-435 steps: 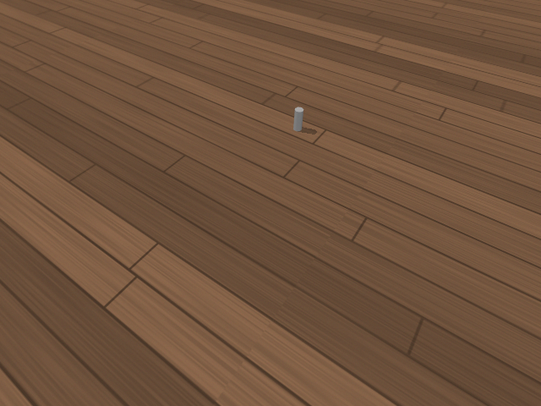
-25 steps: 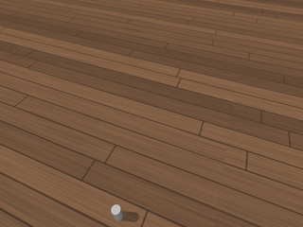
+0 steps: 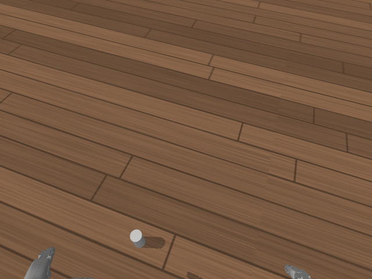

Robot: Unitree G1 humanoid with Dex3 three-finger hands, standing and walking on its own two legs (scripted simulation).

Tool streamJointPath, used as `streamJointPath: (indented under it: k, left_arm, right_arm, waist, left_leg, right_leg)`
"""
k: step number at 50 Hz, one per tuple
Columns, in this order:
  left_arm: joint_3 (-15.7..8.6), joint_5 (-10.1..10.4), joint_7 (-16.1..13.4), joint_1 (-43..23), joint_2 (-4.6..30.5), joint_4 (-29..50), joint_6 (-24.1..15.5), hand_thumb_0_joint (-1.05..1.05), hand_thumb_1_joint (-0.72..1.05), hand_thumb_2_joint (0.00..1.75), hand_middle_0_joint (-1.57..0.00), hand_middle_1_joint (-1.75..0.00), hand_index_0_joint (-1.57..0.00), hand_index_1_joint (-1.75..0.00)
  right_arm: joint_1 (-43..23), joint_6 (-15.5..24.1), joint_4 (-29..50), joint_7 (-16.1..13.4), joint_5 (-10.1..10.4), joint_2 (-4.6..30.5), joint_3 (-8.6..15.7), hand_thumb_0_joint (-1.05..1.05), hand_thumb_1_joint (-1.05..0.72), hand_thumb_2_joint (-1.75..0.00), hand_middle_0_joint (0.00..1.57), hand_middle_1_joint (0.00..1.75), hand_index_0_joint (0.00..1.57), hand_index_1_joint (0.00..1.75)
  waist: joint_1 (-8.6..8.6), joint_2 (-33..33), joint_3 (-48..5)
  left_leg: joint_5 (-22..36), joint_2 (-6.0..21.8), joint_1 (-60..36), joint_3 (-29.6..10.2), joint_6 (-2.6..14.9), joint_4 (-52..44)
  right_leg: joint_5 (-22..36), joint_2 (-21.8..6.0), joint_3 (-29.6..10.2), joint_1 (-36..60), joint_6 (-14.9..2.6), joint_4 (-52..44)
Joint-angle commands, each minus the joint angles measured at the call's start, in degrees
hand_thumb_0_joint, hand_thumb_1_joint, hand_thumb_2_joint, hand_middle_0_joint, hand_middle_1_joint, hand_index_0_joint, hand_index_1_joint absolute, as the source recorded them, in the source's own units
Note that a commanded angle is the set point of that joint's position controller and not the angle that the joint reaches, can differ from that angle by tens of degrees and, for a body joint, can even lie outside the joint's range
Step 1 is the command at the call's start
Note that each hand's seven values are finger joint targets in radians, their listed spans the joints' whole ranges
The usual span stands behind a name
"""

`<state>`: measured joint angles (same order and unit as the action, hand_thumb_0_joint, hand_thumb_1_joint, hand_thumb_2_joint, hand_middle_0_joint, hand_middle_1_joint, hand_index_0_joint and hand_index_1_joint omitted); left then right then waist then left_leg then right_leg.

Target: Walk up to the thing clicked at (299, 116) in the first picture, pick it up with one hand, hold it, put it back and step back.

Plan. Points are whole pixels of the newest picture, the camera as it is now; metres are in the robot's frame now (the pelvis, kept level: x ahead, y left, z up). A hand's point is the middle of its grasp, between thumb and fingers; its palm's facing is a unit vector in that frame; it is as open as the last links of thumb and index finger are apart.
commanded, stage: go down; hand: left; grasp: from the side
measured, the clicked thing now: (138, 238) +0.35 +0.19 -0.68
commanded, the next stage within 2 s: none
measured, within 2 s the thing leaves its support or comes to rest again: neither
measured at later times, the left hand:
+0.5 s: hand out of the picture +0.13 +0.28 -0.18, palm faces +0.07 -0.95 -0.30, open 17.5 cm
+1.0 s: hand (68, 256) +0.23 +0.33 -0.28, palm faces +0.09 -0.98 -0.20, open 17.5 cm
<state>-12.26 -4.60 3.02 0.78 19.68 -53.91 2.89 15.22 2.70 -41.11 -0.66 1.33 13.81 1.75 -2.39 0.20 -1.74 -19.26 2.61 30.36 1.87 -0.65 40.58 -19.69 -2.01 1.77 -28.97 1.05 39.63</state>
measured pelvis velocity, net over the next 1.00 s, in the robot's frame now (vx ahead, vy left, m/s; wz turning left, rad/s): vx -0.05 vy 0.00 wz -0.02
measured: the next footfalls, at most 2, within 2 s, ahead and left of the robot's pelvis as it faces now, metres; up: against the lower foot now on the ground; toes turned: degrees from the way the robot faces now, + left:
none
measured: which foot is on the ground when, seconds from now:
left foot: down 0.00-1.00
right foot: down 0.00-1.00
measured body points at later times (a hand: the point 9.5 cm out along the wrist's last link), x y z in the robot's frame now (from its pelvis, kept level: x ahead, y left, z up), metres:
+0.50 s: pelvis -0.01 +0.01 -0.06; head +0.08 +0.03 +0.38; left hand +0.13 +0.33 -0.16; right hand +0.16 -0.25 -0.14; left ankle +0.01 +0.13 -0.72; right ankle +0.00 -0.13 -0.72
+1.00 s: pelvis -0.05 +0.00 -0.20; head +0.12 +0.03 +0.21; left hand +0.22 +0.38 -0.26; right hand +0.12 -0.26 -0.31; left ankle +0.01 +0.13 -0.72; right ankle +0.00 -0.13 -0.72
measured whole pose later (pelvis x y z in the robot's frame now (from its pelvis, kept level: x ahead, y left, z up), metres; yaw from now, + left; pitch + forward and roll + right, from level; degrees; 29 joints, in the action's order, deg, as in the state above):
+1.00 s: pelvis -0.05 +0.00 -0.20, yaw -1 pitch +31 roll -3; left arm -29.4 5.7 23.8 -7.5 30.0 -43.0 -14.2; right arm 7.9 10.2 -35.9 -1.9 -0.5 16.2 -0.3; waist -2.0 0.6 -9.9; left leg -37.0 3.3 91.5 -2.5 -0.4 97.7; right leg -37.9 -2.2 2.6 -88.4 1.0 95.7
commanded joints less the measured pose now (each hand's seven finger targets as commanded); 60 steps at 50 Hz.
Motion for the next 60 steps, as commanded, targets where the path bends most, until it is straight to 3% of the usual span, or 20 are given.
streamJointPath:
  k: [1,2,9,17,18,19,23,25,29,34,37,42,43,44,47,48,50,53,57,60]
  left_arm:
    - [-3.83,0.85,0.80,4.74,10.96,9.20,-0.75,0.00,-0.42,0.06,-0.08,-0.09,-0.08,-0.09]
    - [-4.11,1.00,1.04,0.73,12.36,15.16,-1.34,0.00,-0.44,0.07,-0.07,-0.10,-0.07,-0.09]
    - [-5.32,1.75,1.69,8.29,12.32,25.53,1.66,0.00,-0.61,0.00,-0.10,-0.08,-0.09,-0.08]
    - [-6.35,2.86,2.51,12.04,12.48,35.06,5.15,0.00,-0.61,0.01,-0.09,-0.08,-0.09,-0.08]
    - [-6.75,2.95,2.53,14.97,11.53,30.76,5.73,0.00,-0.61,0.01,-0.09,-0.08,-0.09,-0.08]
    - [-6.62,3.27,2.87,13.39,11.89,36.17,5.29,0.00,-0.61,0.02,-0.09,-0.10,-0.09,-0.09]
    - [-7.36,3.78,3.95,16.01,12.04,35.80,5.18,0.00,-0.60,0.02,-0.09,-0.08,-0.09,-0.08]
    - [-8.11,3.99,4.46,12.92,12.50,33.50,4.15,0.00,-0.61,0.02,-0.09,-0.08,-0.09,-0.08]
    - [-11.48,5.41,6.52,5.92,15.12,30.44,-1.24,0.00,-0.59,0.03,-0.08,-0.08,-0.08,-0.08]
    - [-14.85,8.04,12.38,-1.59,19.45,27.16,-11.64,0.00,-0.61,0.02,-0.08,-0.10,-0.09,-0.10]
    - [-16.54,9.13,15.03,-2.52,20.86,24.58,-15.31,0.00,-0.61,0.07,-0.07,-0.12,-0.07,-0.12]
    - [-20.34,10.46,17.97,-2.92,24.08,20.13,-18.10,0.00,-0.60,0.09,-0.07,-0.12,-0.06,-0.12]
    - [-20.39,10.59,18.66,-3.22,23.49,18.59,-18.30,0.00,-0.61,0.08,-0.07,-0.12,-0.06,-0.12]
    - [-21.69,11.13,19.02,-7.71,26.31,21.79,-19.16,0.00,-0.58,0.10,-0.06,-0.12,-0.06,-0.12]
    - [-23.72,12.19,20.77,-9.46,27.38,18.46,-20.51,0.00,-0.57,0.10,-0.06,-0.11,-0.05,-0.11]
    - [-25.07,12.23,21.27,-12.79,30.34,19.93,-21.28,0.00,-0.59,0.10,-0.06,-0.12,-0.06,-0.12]
    - [-25.06,12.64,22.40,-15.16,30.03,17.87,-22.49,0.00,-0.56,0.10,-0.06,-0.11,-0.06,-0.11]
    - [-25.67,12.90,24.08,-19.42,31.41,14.68,-24.04,0.00,-0.53,0.10,-0.05,-0.12,-0.05,-0.11]
    - [-26.90,13.34,26.36,-23.27,34.22,11.52,-25.83,0.00,-0.51,0.10,-0.06,-0.11,-0.05,-0.11]
    - [-27.92,13.50,27.85,-25.24,36.73,10.18,-26.46,0.00,-0.50,0.10,-0.05,-0.11,-0.05,-0.10]
  right_arm:
    - [-0.02,3.76,9.06,-1.08,-0.28,10.39,4.10,0.00,-0.85,-0.88,0.20,0.30,0.20,0.30]
    - [-0.15,3.98,9.57,-1.09,-0.32,10.41,4.23,0.00,-0.85,-0.88,0.20,0.30,0.20,0.30]
    - [-0.77,6.07,13.09,-2.44,-0.27,9.84,3.98,0.00,-0.85,-0.88,0.20,0.30,0.20,0.30]
    - [-2.32,8.34,15.90,-3.74,-0.65,9.12,3.08,0.00,-0.86,-0.89,0.20,0.30,0.20,0.30]
    - [-1.73,8.54,15.11,-3.80,-0.69,9.01,2.84,0.00,-0.86,-0.88,0.20,0.30,0.20,0.30]
    - [-2.54,9.05,16.47,-3.97,-0.80,8.75,2.97,0.00,-0.86,-0.89,0.20,0.30,0.20,0.30]
    - [-1.55,9.92,16.22,-4.17,-1.10,8.80,2.89,0.00,-0.89,-0.89,0.20,0.30,0.20,0.30]
    - [-1.83,10.17,15.86,-4.29,-1.28,8.69,2.67,0.00,-0.89,-0.89,0.20,0.30,0.20,0.30]
    - [-3.07,11.57,16.17,-4.04,-1.57,9.05,2.79,0.00,-0.91,-0.90,0.20,0.30,0.20,0.30]
    - [-2.56,12.77,14.90,-3.33,-1.54,10.79,2.65,0.00,-0.90,-0.90,0.20,0.30,0.20,0.30]
    - [-2.94,12.30,14.60,-3.19,-1.45,11.87,2.57,0.00,-0.88,-0.90,0.20,0.30,0.20,0.30]
    - [-3.26,10.85,12.68,-2.55,-1.67,13.15,2.56,0.00,-0.88,-0.90,0.20,0.30,0.20,0.30]
    - [-3.16,10.67,12.19,-2.46,-1.68,13.44,2.80,0.00,-0.88,-0.90,0.20,0.30,0.20,0.30]
    - [-3.01,10.47,12.33,-2.35,-1.71,13.41,2.65,0.00,-0.88,-0.90,0.20,0.30,0.20,0.30]
    - [-3.83,10.08,11.23,-2.27,-1.69,13.81,2.67,0.00,-0.88,-0.89,0.20,0.30,0.20,0.30]
    - [-3.54,10.03,11.14,-2.37,-1.70,13.90,2.54,0.00,-0.88,-0.90,0.20,0.30,0.20,0.30]
    - [-3.30,9.94,10.12,-2.40,-1.81,14.06,2.33,0.00,-0.88,-0.90,0.20,0.30,0.20,0.30]
    - [-3.77,9.94,9.51,-2.51,-1.88,14.37,1.98,0.00,-0.87,-0.89,0.20,0.30,0.20,0.30]
    - [-4.05,9.90,9.23,-2.47,-2.18,14.65,1.37,0.00,-0.87,-0.89,0.20,0.30,0.20,0.30]
    - [-4.27,9.97,8.87,-2.46,-2.30,15.51,0.88,0.00,-0.88,-0.90,0.20,0.30,0.20,0.30]
  waist:
    - [1.56,-1.82,-13.38]
    - [1.26,-2.91,-13.60]
    - [0.90,-4.03,-15.78]
    - [0.31,-5.44,-16.30]
    - [-0.05,-3.98,-14.84]
    - [0.44,-5.05,-16.25]
    - [0.07,-5.20,-18.08]
    - [-0.92,-4.40,-16.89]
    - [-0.54,-2.42,-16.17]
    - [0.63,-6.52,-24.86]
    - [1.84,-8.30,-29.16]
    - [4.14,-8.27,-34.29]
    - [3.34,-7.54,-35.17]
    - [3.35,-7.61,-35.94]
    - [2.97,-5.93,-36.70]
    - [2.79,-6.87,-36.97]
    - [2.18,-6.99,-37.88]
    - [1.38,-6.38,-36.33]
    - [1.57,-6.78,-35.80]
    - [2.00,-8.60,-36.79]
  left_leg:
    - [14.14,-1.74,-1.87,-0.83,0.72,2.47]
    - [12.30,-1.42,-1.22,-1.32,0.60,2.95]
    - [8.67,-1.10,3.28,-1.85,0.83,8.10]
    - [4.56,-0.82,7.85,-2.84,0.88,12.07]
    - [3.11,-0.78,9.21,-2.91,0.95,12.31]
    - [3.94,-0.87,9.48,-2.75,0.98,13.47]
    - [6.89,-0.84,11.19,-2.95,0.97,16.20]
    - [6.09,-0.69,13.73,-3.31,1.06,18.13]
    - [-1.20,-1.18,22.01,-2.81,1.72,23.84]
    - [-0.78,-1.12,27.69,-4.37,1.24,31.17]
    - [-1.30,-0.49,27.65,-6.12,0.72,33.31]
    - [3.56,-0.71,30.40,-6.61,0.71,38.85]
    - [4.11,-0.53,30.62,-7.14,0.79,39.89]
    - [1.70,-0.85,32.74,-6.50,1.08,40.95]
    - [0.44,-0.92,36.66,-6.12,1.47,44.43]
    - [-1.30,-1.02,38.08,-5.95,1.57,45.31]
    - [-0.11,-1.00,39.14,-5.98,1.68,47.30]
    - [-5.13,-0.77,42.27,-6.26,1.77,48.75]
    - [-12.07,-0.78,48.27,-5.90,1.64,50.67]
    - [-12.61,-0.55,48.66,-6.30,1.46,51.89]
  right_leg:
    - [11.93,2.33,1.30,-0.27,-2.13,2.98]
    - [9.99,2.40,1.36,-1.92,-2.16,3.90]
    - [6.95,2.10,0.94,-7.12,-1.95,8.25]
    - [3.00,2.00,0.99,-12.35,-1.89,12.06]
    - [1.69,2.20,1.17,-13.10,-1.89,12.41]
    - [2.45,2.07,1.14,-13.52,-1.89,13.22]
    - [4.74,1.88,1.03,-15.07,-2.00,16.15]
    - [3.93,1.90,1.12,-17.93,-1.84,17.84]
    - [-1.85,1.61,0.33,-24.92,-1.78,22.20]
    - [-2.22,1.22,0.03,-34.24,-2.34,33.32]
    - [-3.84,1.20,0.40,-40.03,-2.60,37.56]
    - [-1.59,1.43,0.94,-44.01,-3.02,42.82]
    - [-1.36,1.57,1.20,-45.59,-3.03,43.98]
    - [-2.41,1.41,0.58,-44.86,-2.90,43.49]
    - [-2.86,1.52,0.23,-46.84,-2.84,45.70]
    - [-4.22,1.49,-0.24,-47.45,-2.81,46.09]
    - [-3.45,1.53,0.02,-49.37,-2.90,47.91]
    - [-7.19,1.62,-0.01,-52.59,-2.85,49.23]
    - [-12.49,1.60,-0.59,-54.67,-2.77,50.78]
    - [-12.69,1.88,0.24,-57.60,-3.01,53.47]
